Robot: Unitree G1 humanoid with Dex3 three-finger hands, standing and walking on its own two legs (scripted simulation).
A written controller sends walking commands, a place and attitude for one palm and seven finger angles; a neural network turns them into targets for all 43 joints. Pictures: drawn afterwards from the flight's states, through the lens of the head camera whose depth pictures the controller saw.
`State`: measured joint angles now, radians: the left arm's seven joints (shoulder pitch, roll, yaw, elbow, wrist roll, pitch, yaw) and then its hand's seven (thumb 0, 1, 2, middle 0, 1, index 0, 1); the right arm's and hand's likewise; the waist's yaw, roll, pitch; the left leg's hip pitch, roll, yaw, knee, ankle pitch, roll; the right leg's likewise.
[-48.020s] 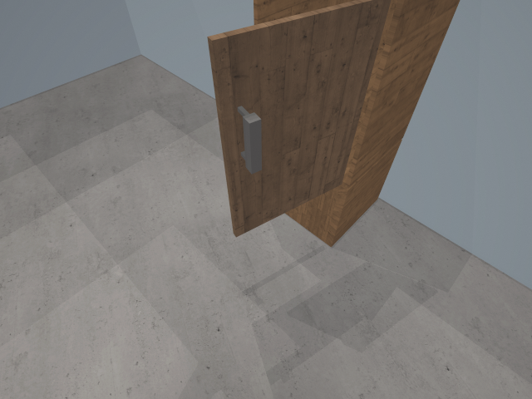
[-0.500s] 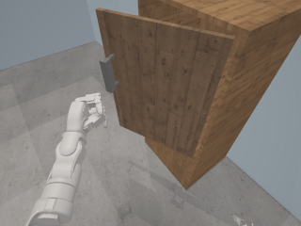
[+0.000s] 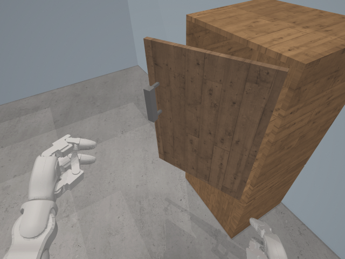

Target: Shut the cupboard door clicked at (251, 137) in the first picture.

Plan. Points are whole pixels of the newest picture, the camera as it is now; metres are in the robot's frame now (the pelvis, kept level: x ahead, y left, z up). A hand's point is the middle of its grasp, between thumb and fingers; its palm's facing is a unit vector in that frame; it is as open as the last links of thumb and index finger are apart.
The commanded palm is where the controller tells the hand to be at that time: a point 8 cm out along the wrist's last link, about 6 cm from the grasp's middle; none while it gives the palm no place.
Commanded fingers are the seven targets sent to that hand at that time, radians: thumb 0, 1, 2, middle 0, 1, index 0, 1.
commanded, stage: draw the hand back to the body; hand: left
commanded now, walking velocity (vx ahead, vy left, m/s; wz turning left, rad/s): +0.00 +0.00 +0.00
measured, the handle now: (154, 101) +0.63 +0.14 +0.03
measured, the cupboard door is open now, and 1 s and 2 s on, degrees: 25 25 25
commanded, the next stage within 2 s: step back with the hand held close in 0.60 s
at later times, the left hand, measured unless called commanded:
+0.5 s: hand (45, 193) +0.18 +0.25 +0.15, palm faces +0.44 -0.82 -0.37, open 7.3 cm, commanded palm +0.13 +0.29 +0.17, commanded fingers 0.00 0.90 0.90 -0.20 -0.30 -0.20 -0.30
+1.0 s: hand (54, 185) +0.20 +0.25 +0.14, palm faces +0.35 -0.82 -0.46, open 7.4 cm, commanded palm +0.15 +0.29 +0.17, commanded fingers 0.00 0.90 0.90 -0.20 -0.30 -0.20 -0.30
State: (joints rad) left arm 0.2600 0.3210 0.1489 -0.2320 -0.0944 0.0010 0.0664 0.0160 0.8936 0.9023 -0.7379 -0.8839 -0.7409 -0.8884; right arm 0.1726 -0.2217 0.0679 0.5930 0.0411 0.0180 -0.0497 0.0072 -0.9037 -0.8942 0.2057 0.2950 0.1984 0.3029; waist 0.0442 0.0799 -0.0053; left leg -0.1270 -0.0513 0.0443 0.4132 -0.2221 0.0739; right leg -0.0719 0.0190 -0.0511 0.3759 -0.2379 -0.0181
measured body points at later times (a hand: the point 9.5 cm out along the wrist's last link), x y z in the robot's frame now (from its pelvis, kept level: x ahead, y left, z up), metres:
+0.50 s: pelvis +0.00 -0.01 +0.00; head -0.03 -0.03 +0.45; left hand +0.16 +0.29 +0.17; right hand +0.19 -0.23 -0.08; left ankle +0.01 +0.07 -0.74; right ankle -0.02 -0.11 -0.74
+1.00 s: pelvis +0.00 +0.00 -0.01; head +0.00 -0.02 +0.44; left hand +0.18 +0.29 +0.17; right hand +0.17 -0.26 -0.10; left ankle +0.01 +0.07 -0.74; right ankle -0.02 -0.11 -0.74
